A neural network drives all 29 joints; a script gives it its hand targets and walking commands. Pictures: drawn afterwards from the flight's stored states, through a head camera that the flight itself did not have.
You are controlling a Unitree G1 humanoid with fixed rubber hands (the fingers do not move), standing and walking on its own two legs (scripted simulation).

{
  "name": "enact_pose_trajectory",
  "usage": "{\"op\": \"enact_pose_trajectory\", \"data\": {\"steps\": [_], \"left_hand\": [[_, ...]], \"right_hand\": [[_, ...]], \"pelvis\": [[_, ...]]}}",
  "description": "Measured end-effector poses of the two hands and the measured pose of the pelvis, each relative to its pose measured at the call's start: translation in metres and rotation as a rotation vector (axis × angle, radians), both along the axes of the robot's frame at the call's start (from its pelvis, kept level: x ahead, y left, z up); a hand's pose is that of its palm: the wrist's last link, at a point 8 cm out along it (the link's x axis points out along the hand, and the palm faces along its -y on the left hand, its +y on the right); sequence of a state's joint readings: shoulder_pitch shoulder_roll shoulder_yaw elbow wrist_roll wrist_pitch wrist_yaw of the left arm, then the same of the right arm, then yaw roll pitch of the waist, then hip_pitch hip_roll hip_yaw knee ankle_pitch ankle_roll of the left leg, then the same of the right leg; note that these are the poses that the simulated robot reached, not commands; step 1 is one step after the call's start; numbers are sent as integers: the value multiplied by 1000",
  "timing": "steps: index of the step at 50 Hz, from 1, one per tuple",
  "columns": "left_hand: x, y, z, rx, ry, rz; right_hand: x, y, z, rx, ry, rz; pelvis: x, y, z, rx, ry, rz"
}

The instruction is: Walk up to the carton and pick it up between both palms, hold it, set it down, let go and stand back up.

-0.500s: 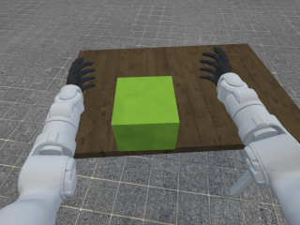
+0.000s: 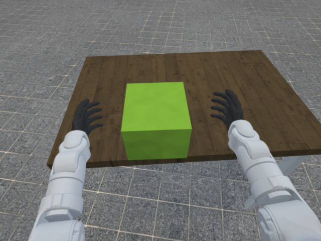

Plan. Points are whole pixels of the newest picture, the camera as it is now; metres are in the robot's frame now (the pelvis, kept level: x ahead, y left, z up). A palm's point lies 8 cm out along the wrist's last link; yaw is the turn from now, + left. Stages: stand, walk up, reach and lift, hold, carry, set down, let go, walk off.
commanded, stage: set down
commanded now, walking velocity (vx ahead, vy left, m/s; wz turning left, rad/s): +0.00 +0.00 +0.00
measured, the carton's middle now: (156, 120) +0.47 +0.07 +0.01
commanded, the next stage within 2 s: let go in 1.94 s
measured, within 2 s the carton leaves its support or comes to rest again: neither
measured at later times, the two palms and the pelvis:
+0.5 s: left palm (82, 164) +0.27 +0.23 +0.05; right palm (243, 160) +0.30 -0.16 +0.05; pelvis +0.00 +0.01 +0.00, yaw -1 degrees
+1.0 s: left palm (82, 192) +0.23 +0.24 +0.00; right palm (250, 192) +0.24 -0.18 +0.00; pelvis +0.03 +0.01 +0.00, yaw -2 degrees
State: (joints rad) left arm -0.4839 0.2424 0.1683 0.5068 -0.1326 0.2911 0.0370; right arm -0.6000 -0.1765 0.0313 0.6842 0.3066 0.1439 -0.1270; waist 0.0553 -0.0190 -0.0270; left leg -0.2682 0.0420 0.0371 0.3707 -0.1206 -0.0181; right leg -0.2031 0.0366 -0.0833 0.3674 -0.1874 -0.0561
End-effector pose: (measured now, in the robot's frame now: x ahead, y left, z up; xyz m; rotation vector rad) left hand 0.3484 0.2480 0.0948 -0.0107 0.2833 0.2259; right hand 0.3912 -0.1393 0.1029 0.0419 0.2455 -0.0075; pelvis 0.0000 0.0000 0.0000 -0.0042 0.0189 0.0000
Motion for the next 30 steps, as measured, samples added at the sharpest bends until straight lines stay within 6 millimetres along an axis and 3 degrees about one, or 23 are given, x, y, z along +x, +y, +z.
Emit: {"op": "enact_pose_trajectory", "data": {"steps": [13,22,30], "left_hand": [[-45,-3,-14,15,-12,-21],[-64,-10,-33,5,-22,-20],[-88,-16,-57,7,33,-17]], "right_hand": [[-51,-12,-27,15,-18,-31],[-79,-13,-42,6,-11,3],[-106,-27,-64,-12,28,-27]], "pelvis": [[2,8,1,1,-55,-1],[1,9,2,5,-54,-22],[6,10,2,9,-74,-27]]}}
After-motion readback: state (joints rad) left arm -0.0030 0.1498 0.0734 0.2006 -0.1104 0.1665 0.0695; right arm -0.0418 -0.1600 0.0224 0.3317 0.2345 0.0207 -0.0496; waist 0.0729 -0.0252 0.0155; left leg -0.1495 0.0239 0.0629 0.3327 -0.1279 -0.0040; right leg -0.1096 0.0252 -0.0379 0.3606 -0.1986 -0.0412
